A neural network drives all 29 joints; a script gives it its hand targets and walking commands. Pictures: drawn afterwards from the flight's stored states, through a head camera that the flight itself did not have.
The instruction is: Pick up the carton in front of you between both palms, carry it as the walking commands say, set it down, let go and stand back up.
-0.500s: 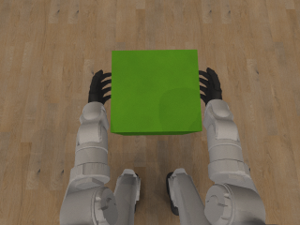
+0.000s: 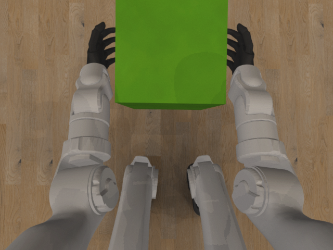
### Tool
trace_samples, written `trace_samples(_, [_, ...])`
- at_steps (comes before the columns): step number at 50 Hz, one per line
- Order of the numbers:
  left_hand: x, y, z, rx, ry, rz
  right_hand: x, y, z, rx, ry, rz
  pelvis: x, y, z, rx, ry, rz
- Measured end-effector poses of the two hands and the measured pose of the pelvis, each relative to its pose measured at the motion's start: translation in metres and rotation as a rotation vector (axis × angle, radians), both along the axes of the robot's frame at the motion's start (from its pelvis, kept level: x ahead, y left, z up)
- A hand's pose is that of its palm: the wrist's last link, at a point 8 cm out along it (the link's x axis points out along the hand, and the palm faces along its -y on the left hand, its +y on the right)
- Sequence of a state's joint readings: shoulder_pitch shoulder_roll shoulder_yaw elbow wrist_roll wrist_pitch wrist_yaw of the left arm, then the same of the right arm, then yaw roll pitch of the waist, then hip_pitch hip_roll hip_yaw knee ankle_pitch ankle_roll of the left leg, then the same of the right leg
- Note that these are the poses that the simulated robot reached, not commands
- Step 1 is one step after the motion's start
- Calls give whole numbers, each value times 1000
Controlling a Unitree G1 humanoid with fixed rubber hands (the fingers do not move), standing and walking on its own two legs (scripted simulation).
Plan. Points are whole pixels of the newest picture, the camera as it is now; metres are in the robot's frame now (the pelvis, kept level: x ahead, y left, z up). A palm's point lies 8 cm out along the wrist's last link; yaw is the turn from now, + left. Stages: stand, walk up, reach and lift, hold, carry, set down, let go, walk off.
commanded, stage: set down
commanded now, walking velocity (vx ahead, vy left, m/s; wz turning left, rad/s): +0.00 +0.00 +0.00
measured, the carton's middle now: (169, 67) +0.52 +0.01 -0.19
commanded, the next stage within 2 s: none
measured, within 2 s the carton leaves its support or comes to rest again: rests again in 0.92 s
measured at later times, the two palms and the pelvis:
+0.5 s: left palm (114, 67) +0.54 +0.17 -0.27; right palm (218, 70) +0.53 -0.13 -0.27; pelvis -0.01 +0.00 -0.10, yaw -1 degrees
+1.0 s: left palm (117, 72) +0.54 +0.17 -0.30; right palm (216, 75) +0.53 -0.14 -0.31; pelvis -0.01 +0.00 -0.14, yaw -1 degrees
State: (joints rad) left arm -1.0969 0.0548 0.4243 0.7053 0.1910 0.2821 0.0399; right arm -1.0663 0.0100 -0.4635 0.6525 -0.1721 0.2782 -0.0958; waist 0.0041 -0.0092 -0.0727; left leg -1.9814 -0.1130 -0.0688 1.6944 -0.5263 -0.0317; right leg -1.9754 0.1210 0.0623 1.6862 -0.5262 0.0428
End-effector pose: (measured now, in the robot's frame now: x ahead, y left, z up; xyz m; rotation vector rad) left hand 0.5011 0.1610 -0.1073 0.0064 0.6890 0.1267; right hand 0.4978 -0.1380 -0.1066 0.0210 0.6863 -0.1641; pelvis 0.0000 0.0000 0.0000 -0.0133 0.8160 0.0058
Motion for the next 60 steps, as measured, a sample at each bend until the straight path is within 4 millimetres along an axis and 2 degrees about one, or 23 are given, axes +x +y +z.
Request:
trace_samples(14, [24,4,-86,18,22,-26,20,4,-86,-21,23,6,-15,3,-60,-8,-22,2])
trace_samples(24, [41,4,-155,25,37,-46,36,3,-153,-27,39,5,-14,5,-100,-16,-63,2])
trace_samples(28, [47,5,-175,33,45,-55,40,4,-174,-21,45,1,-11,6,-113,-17,-94,-9])
trace_samples(32, [52,4,-181,33,45,-56,43,2,-183,-17,46,0,-6,6,-121,-11,-108,-10])
trace_samples(38, [53,4,-181,36,49,-54,45,3,-185,-15,49,4,-4,5,-129,-7,-114,-10])
trace_samples(49, [38,4,-197,27,79,-72,32,0,-198,-15,76,24,-12,3,-137,-6,-177,-10])
trace_samples(60, [38,7,-199,2,68,-95,31,-2,-200,7,61,54,-21,3,-145,-6,-247,-9])
